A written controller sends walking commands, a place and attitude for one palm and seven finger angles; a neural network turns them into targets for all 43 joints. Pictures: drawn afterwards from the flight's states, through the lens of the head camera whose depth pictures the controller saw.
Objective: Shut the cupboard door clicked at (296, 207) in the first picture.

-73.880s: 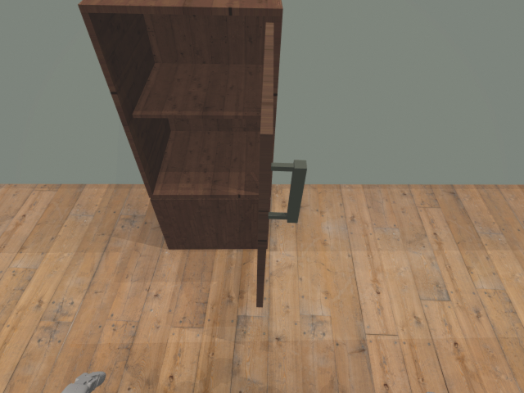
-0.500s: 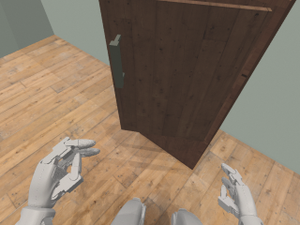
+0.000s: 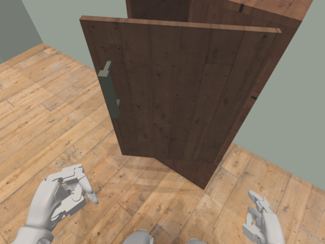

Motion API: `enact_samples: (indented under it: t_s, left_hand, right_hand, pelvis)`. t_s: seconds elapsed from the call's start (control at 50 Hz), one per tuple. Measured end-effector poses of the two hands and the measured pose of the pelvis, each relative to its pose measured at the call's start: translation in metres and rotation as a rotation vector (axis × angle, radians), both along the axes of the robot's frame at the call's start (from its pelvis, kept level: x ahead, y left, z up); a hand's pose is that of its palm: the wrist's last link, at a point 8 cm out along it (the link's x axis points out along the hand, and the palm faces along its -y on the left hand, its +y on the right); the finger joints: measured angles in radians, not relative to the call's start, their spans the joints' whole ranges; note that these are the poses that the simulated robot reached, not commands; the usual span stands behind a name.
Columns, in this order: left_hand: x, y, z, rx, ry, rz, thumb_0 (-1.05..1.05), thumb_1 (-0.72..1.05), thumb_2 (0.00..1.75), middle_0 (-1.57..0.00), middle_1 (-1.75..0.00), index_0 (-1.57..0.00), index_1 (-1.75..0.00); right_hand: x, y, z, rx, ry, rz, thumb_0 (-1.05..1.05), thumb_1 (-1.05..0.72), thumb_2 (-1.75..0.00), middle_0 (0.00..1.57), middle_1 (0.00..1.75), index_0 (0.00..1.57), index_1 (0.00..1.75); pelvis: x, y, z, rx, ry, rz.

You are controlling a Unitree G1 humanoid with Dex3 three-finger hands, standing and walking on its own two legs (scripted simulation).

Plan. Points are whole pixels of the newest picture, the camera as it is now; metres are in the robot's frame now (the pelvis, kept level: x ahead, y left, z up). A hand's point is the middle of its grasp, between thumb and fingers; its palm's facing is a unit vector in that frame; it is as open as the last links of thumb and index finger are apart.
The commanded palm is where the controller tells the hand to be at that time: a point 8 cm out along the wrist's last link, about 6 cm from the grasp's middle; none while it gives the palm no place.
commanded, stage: raise the hand and make a fist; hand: left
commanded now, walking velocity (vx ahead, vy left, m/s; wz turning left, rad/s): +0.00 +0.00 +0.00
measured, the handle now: (111, 91) +0.46 +0.17 +0.10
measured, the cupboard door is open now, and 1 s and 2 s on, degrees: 29 29 29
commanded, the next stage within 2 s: bring the fist close to the handle in 0.78 s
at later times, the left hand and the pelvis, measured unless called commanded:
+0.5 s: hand (71, 179) +0.22 +0.19 +0.11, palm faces -0.01 -1.00 -0.05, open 3.1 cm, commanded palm +0.19 +0.24 +0.11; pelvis -0.01 +0.00 +0.02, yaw +1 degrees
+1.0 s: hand (77, 184) +0.22 +0.18 +0.10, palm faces -0.03 -1.00 -0.04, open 3.1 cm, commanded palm +0.20 +0.24 +0.11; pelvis -0.01 +0.00 +0.02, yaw +1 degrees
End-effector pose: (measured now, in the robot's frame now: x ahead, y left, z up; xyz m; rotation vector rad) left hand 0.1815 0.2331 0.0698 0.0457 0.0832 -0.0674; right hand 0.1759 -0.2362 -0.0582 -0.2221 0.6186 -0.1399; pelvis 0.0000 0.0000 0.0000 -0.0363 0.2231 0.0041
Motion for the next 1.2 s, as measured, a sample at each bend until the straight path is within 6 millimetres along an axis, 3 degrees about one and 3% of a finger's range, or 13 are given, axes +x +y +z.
enact_samples:
  t_s: [0.12,0.28,0.44,0.62,0.78,0.94,1.1,1.2]
  left_hand:
    - [0.005,0.017,0.030,0.010,-0.118,0.105,0.02,0.90,0.90,-1.18,-1.36,-1.17,-1.37]
    - [0.012,0.000,0.013,-0.016,-0.003,-0.003,0.02,0.91,0.90,-1.27,-1.46,-1.27,-1.47]
    - [0.019,0.017,0.050,0.017,-0.154,0.075,0.02,0.90,0.90,-1.29,-1.49,-1.29,-1.50]
    - [0.011,0.004,0.021,-0.021,0.011,0.013,0.02,0.90,0.90,-1.30,-1.50,-1.29,-1.50]
    - [0.011,0.015,0.042,0.011,-0.134,0.078,0.02,0.90,0.90,-1.30,-1.50,-1.30,-1.50]
    - [0.011,0.005,0.025,-0.006,-0.007,0.016,0.02,0.90,0.90,-1.30,-1.50,-1.30,-1.50]
    - [0.037,0.003,0.041,-0.010,-0.143,0.052,0.02,0.90,0.90,-1.30,-1.50,-1.30,-1.50]
    - [0.053,-0.014,0.033,-0.019,-0.075,-0.012,0.02,0.90,0.90,-1.30,-1.50,-1.30,-1.50]
  right_hand:
    - [0.008,0.011,0.012,0.029,-0.030,0.031,0.01,-0.90,-0.90,0.20,0.30,0.20,0.30]
    - [-0.004,0.015,0.017,0.030,-0.013,0.050,0.01,-0.90,-0.90,0.20,0.30,0.21,0.30]
    - [-0.023,0.011,0.018,0.032,0.011,0.036,0.01,-0.90,-0.90,0.20,0.30,0.20,0.30]
    - [-0.036,0.006,0.021,0.024,0.014,0.012,0.01,-0.90,-0.90,0.20,0.30,0.20,0.30]
    - [-0.031,0.007,0.020,0.016,0.012,0.046,0.01,-0.90,-0.90,0.20,0.30,0.20,0.30]
    - [-0.023,0.012,0.022,0.033,-0.010,0.043,0.01,-0.90,-0.90,0.20,0.30,0.20,0.30]
    - [-0.020,0.013,0.016,0.028,0.008,0.065,0.01,-0.90,-0.90,0.20,0.30,0.20,0.30]
    - [-0.024,0.010,0.014,0.039,0.028,0.043,0.01,-0.90,-0.90,0.20,0.30,0.21,0.30]
  pelvis:
    - [0.003,0.000,0.008,-0.004,-0.024,0.010]
    - [-0.002,0.000,0.014,-0.005,-0.049,0.010]
    - [-0.006,0.001,0.020,-0.004,-0.080,0.010]
    - [-0.010,0.002,0.024,0.004,-0.094,0.000]
    - [-0.013,0.001,0.022,0.000,-0.093,0.010]
    - [-0.010,0.002,0.023,0.001,-0.093,0.009]
    - [-0.010,0.001,0.021,0.001,-0.085,0.017]
    - [-0.008,0.001,0.022,0.004,-0.081,0.012]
